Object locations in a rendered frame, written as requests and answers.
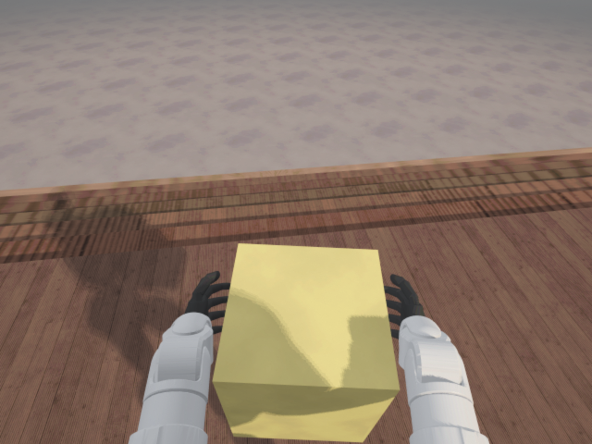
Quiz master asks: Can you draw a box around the left robot forearm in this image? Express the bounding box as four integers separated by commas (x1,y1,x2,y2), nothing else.
129,313,213,444

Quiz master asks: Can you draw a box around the robot left hand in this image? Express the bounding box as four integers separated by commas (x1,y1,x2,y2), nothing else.
184,271,230,335

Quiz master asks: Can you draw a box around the carton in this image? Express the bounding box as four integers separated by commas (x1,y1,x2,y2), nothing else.
212,243,400,442

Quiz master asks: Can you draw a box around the robot right hand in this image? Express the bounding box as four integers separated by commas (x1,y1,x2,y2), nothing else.
384,274,425,339

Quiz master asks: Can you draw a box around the right robot forearm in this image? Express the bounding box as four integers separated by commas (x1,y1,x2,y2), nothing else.
399,315,489,444

